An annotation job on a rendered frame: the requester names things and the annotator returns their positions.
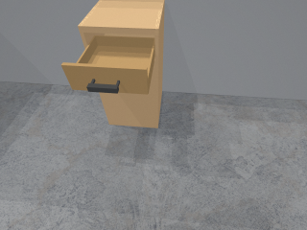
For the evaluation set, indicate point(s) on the cabinet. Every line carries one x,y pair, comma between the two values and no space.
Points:
131,18

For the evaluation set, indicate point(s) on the drawer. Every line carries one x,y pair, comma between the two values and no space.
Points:
108,59

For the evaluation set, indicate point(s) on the handle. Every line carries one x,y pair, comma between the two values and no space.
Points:
103,88

